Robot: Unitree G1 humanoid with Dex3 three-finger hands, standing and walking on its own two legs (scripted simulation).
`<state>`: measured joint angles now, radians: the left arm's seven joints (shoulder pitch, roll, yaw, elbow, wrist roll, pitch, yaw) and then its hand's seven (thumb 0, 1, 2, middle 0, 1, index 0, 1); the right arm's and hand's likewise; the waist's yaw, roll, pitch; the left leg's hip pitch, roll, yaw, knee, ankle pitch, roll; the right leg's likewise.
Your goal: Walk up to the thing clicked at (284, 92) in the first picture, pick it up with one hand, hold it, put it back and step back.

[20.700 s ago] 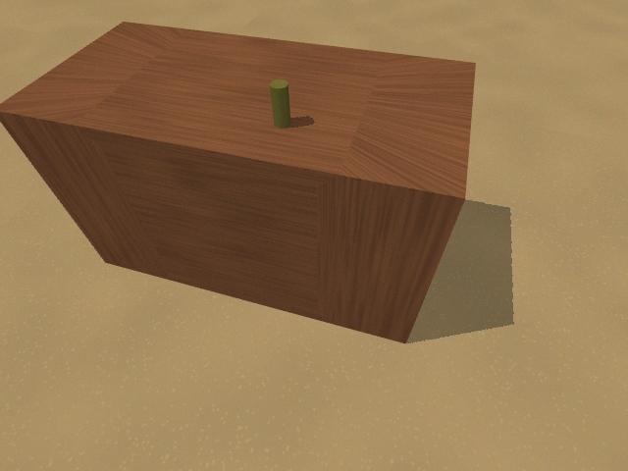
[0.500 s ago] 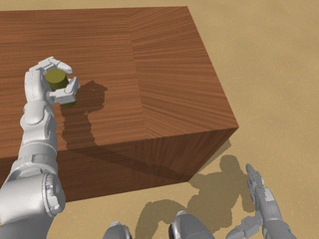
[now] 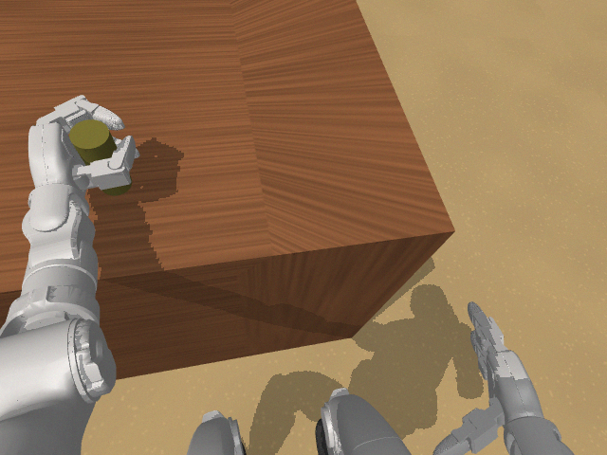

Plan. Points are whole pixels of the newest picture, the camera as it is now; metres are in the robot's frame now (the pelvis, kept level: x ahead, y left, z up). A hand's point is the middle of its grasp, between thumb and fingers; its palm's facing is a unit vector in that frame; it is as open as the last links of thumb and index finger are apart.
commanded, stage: loosen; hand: left
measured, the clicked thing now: (104, 160) +0.51 +0.19 +0.05
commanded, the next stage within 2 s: open in 0.12 s
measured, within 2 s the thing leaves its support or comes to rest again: neither
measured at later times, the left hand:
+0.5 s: hand (111, 152) +0.51 +0.18 +0.07, palm faces +0.06 -1.00 +0.01, open 9.3 cm
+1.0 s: hand (55, 110) +0.52 +0.21 +0.13, palm faces +0.12 -0.99 +0.01, open 16.4 cm
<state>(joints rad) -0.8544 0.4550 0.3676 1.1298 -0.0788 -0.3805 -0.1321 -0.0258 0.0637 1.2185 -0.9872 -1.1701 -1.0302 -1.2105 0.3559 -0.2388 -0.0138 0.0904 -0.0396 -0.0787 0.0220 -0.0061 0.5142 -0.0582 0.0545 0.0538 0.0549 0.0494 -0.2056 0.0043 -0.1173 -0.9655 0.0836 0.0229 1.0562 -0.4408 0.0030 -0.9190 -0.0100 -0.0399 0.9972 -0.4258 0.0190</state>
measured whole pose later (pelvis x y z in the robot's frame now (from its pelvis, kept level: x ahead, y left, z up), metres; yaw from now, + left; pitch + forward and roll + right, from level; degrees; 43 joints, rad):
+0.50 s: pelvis +0.00 +0.00 -0.01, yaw +0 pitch +21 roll -3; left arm -0.85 0.45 0.36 1.10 -0.09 -0.36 -0.13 -0.01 -0.10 0.56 -0.83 -0.74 -0.84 -0.72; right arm 0.38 -0.24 -0.01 0.04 -0.03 -0.04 0.02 -0.01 0.51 -0.05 0.06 0.05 0.06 0.05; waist -0.21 0.01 -0.12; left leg -0.99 0.08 0.02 1.09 -0.46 0.00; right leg -0.94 -0.01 -0.04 1.03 -0.44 0.02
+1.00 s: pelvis +0.01 +0.00 +0.01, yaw +0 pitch +18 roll -3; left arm -0.88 0.55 0.43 1.05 -0.08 -0.29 -0.16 -0.01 -0.40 0.14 -0.14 -0.13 -0.14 -0.12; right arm 0.37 -0.26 -0.03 0.05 -0.02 -0.01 0.00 -0.01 0.52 -0.05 0.06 0.05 0.06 0.05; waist -0.21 -0.01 -0.11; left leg -0.89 0.09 0.03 1.02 -0.44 0.00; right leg -0.85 -0.01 -0.03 0.96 -0.42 0.02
